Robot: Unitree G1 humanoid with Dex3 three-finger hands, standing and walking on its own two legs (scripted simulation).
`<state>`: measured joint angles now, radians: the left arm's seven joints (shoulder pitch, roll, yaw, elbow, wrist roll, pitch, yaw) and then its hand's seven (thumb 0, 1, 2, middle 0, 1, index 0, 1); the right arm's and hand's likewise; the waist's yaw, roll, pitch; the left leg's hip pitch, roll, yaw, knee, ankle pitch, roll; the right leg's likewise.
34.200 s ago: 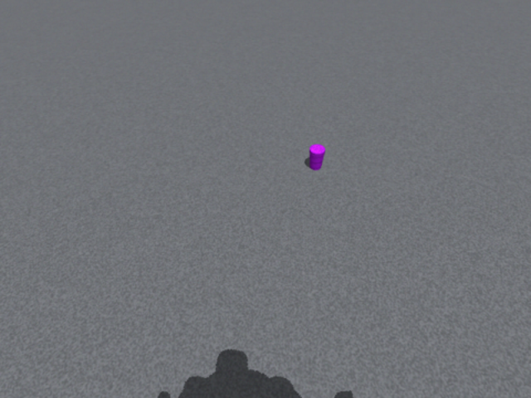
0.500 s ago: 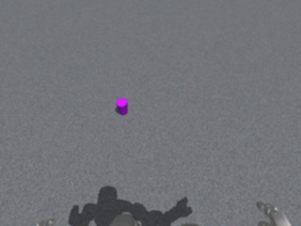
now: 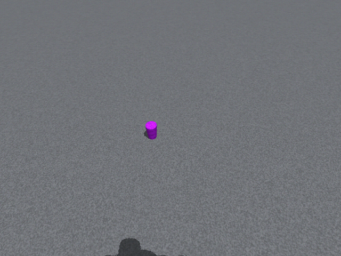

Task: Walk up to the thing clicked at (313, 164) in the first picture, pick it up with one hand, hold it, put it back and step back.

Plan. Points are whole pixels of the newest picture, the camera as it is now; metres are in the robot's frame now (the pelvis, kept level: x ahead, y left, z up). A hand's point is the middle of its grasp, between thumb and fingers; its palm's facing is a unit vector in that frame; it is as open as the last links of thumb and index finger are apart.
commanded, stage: step back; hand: left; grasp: from the side
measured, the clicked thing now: (151, 130) +1.09 +0.20 -0.70
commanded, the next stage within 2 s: stand in 0.72 s
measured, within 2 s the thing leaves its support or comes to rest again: neither
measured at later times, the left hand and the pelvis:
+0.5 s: hand out of the picture +0.09 +0.28 -0.16, palm faces +0.03 -0.93 -0.36, open 7.4 cm; pelvis +0.04 +0.01 -0.01, yaw +0 degrees
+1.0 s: hand out of the picture +0.15 +0.26 -0.14, palm faces -0.03 -0.94 -0.34, open 7.4 cm; pelvis +0.05 +0.01 +0.02, yaw -1 degrees
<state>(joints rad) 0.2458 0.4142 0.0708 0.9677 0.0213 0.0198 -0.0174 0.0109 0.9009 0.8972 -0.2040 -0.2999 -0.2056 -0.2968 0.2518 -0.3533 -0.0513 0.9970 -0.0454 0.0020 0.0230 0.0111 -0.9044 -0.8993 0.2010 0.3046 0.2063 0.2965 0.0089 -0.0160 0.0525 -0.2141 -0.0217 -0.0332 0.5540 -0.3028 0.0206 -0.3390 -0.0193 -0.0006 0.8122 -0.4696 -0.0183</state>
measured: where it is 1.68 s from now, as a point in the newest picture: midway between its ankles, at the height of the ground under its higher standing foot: outside the picture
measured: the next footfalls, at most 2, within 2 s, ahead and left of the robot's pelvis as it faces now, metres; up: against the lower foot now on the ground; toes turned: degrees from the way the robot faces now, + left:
left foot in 0.38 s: +0.13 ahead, +0.14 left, +0.00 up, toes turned +2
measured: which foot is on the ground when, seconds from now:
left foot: down 0.00-0.12, up 0.14-0.36, down 0.38-1.00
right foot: down 0.00-1.00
